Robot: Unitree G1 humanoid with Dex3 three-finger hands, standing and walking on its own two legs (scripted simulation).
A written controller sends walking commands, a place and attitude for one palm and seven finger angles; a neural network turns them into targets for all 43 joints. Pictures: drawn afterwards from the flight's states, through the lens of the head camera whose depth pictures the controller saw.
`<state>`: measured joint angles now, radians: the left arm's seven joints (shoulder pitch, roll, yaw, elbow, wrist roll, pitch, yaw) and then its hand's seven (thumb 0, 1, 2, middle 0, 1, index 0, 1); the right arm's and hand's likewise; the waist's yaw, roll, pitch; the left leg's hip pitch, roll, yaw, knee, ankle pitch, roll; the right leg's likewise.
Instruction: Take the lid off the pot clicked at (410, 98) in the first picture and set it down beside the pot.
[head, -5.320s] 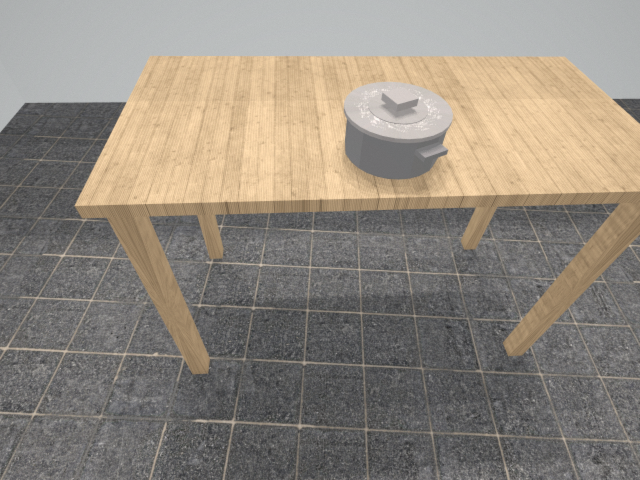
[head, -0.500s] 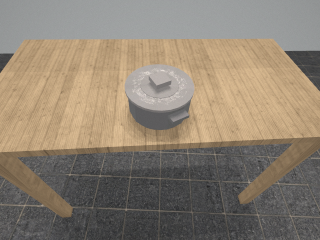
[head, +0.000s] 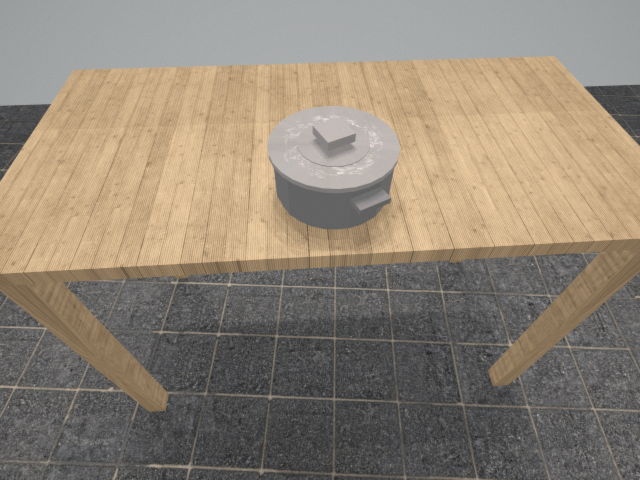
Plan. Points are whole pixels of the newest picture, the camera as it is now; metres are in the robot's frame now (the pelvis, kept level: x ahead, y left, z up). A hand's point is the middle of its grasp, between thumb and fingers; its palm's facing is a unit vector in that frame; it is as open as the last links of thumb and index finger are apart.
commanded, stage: look again from close up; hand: left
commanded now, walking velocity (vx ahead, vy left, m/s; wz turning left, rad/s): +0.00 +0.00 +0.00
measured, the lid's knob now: (333, 133) +0.56 +0.02 +0.12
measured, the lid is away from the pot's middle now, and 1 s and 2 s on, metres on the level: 0.00 0.00 0.00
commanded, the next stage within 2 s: shuffle to correct the standing spot in 0.34 s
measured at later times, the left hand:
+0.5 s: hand out of the picture -0.01 +0.19 -0.18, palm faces +0.01 -0.98 -0.19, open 7.4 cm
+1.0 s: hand out of the picture -0.01 +0.13 -0.20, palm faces +0.12 -0.98 -0.16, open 7.4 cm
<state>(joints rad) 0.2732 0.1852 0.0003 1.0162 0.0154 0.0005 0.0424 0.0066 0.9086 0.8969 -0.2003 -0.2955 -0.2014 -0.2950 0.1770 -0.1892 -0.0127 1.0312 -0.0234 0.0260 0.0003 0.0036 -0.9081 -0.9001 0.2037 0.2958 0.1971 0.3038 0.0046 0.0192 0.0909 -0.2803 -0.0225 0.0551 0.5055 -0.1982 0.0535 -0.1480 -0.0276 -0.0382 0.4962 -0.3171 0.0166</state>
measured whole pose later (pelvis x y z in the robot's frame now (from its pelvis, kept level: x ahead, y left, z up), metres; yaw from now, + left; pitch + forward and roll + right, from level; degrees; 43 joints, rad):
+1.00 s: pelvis +0.05 -0.04 -0.01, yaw +5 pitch +0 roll +1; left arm 0.38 0.18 0.03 1.05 0.03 0.02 0.02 0.01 0.91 0.90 -0.20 -0.30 -0.20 -0.29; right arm 0.24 -0.13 -0.05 1.05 -0.03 -0.01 -0.02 0.00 -0.91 -0.90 0.20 0.30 0.20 0.30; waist 0.00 -0.08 0.07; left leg -0.33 -0.01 0.08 0.65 -0.32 0.04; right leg -0.24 -0.01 -0.09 0.82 -0.50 -0.03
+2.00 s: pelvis +0.17 -0.21 -0.01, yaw +7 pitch +2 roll +0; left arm 0.16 0.19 0.04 0.91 0.04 0.01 0.05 0.01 0.91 0.90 -0.20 -0.30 -0.20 -0.30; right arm 0.14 -0.21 -0.08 0.97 0.00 0.05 -0.03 0.00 -0.91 -0.90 0.20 0.30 0.20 0.30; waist -0.02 0.01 0.14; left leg -0.43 -0.02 0.02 0.98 -0.57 -0.05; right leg -0.33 -0.02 0.01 0.58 -0.28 0.00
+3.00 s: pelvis +0.09 -0.18 -0.02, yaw +5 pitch -1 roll -1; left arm 0.26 0.16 0.01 1.04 0.02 0.00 0.04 0.01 0.92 0.90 -0.20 -0.30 -0.20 -0.29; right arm 0.35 -0.13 -0.01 1.06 -0.03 0.01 0.00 0.00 -0.91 -0.90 0.20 0.30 0.20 0.30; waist -0.05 0.00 0.03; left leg -0.33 -0.02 0.06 0.72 -0.37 0.07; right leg -0.25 -0.02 -0.01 0.67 -0.40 0.02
